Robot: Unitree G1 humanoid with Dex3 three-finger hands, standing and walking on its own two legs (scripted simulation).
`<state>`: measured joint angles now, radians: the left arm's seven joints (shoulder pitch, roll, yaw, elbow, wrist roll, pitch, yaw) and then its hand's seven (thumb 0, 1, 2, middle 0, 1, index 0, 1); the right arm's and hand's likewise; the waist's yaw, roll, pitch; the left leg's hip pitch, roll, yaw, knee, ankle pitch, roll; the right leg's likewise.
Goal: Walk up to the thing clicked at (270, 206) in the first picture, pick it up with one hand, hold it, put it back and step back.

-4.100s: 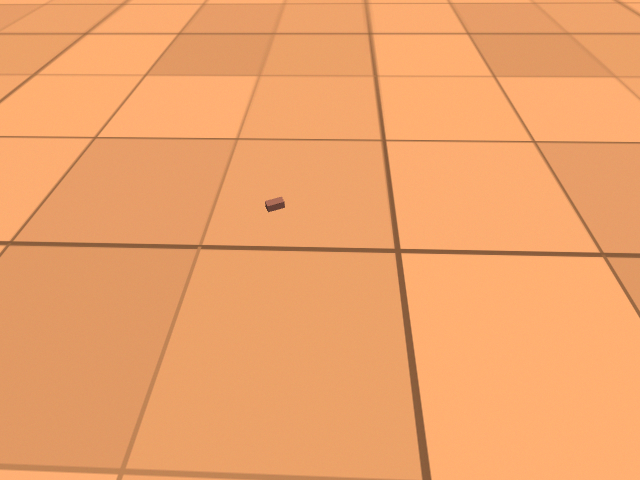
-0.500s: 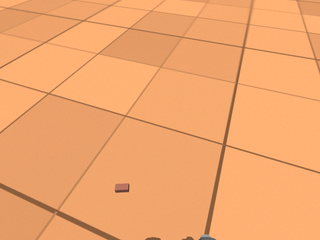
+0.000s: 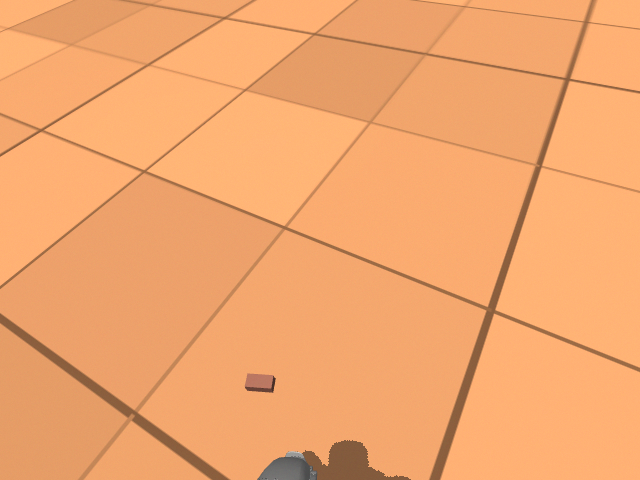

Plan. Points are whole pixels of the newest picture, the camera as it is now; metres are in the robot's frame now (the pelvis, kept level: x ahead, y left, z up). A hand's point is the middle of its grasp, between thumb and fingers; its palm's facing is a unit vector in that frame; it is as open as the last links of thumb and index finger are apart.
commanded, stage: walk up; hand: left
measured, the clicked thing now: (260, 383) +0.50 +0.31 -0.75
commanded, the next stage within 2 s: none
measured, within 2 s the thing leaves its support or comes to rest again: neither
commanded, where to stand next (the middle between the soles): +0.11 +0.05 m, yaw -1 degrees
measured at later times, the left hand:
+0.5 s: hand out of the picture +0.07 +0.30 -0.14, palm faces -0.02 -0.89 -0.46, open 7.4 cm
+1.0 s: hand out of the picture +0.14 +0.32 -0.16, palm faces -0.04 -0.94 -0.34, open 7.4 cm
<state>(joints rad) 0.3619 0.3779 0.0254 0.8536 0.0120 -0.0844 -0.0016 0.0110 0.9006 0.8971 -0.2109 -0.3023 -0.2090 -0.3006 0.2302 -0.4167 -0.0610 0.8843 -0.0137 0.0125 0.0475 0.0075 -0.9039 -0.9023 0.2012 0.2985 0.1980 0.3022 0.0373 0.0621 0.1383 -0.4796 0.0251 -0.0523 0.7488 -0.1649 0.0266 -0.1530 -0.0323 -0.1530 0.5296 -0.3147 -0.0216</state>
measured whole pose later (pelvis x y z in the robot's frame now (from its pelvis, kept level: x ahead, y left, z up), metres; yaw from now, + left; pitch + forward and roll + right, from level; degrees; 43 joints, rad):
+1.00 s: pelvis +0.05 +0.06 +0.00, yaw -1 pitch -3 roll +0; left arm 0.15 0.40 -0.01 1.04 -0.01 -0.02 -0.01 0.01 0.91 0.90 -0.21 -0.30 -0.21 -0.30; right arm 0.14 -0.35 -0.01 1.06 -0.01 -0.02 0.02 0.01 -0.90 -0.90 0.20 0.30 0.20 0.30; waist 0.00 -0.03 0.06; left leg -0.22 0.03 0.02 0.59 -0.32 0.00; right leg -0.25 -0.05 0.02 0.56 -0.27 0.04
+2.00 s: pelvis +0.07 +0.05 +0.01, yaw -3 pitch -3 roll +1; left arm 0.09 0.35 0.00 1.12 0.00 -0.01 -0.01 0.01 0.91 0.90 -0.21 -0.30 -0.21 -0.30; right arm 0.10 -0.36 -0.03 1.13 -0.01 -0.01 0.01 0.01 -0.90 -0.90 0.20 0.30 0.20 0.30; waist -0.01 0.00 0.06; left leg -0.08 0.04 0.06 0.38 -0.25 -0.02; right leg -0.16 -0.04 0.05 0.42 -0.22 0.04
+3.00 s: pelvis +0.05 +0.05 +0.01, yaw -2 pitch -3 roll +1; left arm 0.13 0.36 -0.01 1.13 0.01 -0.01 -0.02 0.01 0.91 0.90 -0.21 -0.30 -0.21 -0.30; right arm 0.13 -0.35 -0.03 1.16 -0.01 0.00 0.02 0.01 -0.90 -0.90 0.20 0.30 0.20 0.30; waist -0.01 -0.01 0.07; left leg -0.10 0.04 0.05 0.33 -0.18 -0.02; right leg -0.16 -0.04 0.04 0.35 -0.13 0.04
